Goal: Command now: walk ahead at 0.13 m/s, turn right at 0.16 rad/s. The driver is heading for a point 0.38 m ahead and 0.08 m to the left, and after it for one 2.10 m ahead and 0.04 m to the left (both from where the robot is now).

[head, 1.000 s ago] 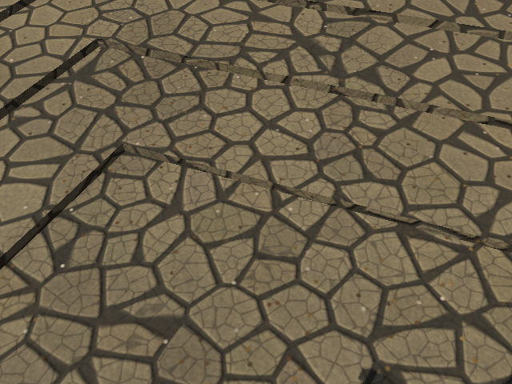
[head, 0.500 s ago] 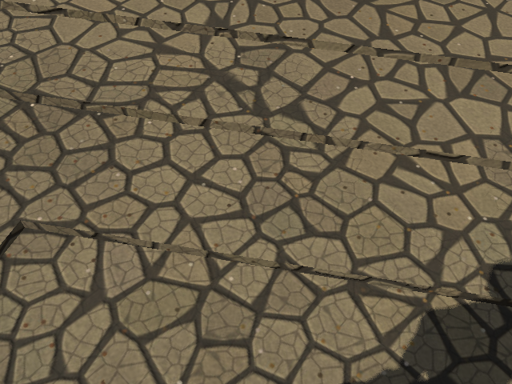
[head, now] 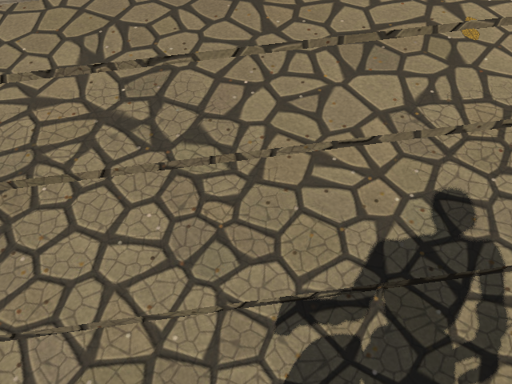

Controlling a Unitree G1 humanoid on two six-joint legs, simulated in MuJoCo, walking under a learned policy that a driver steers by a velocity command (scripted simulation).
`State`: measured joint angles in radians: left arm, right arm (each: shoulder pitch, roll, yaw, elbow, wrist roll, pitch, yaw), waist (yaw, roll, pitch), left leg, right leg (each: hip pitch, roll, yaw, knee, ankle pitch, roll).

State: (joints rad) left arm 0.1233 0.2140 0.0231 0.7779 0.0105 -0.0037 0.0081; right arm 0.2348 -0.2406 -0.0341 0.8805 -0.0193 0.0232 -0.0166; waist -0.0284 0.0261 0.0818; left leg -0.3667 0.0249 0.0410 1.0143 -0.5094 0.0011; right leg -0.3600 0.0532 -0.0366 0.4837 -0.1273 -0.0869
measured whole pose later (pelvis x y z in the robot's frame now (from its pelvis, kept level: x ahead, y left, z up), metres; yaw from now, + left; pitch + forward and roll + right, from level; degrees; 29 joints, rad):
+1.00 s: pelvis +0.27 -0.04 +0.01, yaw +6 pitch +0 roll +0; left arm 0.28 0.19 0.02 0.96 0.02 -0.08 0.02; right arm 0.20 -0.23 -0.07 0.96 -0.03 0.00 0.00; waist 0.00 0.03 0.08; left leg -0.52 0.01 0.00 0.91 -0.27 0.02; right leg -0.19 -0.01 -0.18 0.36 -0.18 -0.07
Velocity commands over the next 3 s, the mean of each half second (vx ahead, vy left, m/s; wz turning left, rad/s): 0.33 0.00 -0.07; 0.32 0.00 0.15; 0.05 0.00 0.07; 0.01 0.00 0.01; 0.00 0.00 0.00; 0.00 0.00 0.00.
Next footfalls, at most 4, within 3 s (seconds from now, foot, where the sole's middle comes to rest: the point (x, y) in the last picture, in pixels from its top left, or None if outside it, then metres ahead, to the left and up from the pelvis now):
0.28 left None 0.05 0.11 -0.77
0.72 right None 0.33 -0.12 -0.77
1.16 left None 0.38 0.08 -0.77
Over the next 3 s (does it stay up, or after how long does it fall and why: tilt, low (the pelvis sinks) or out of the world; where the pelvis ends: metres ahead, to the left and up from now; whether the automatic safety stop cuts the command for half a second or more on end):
stays up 0.34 -0.04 0.01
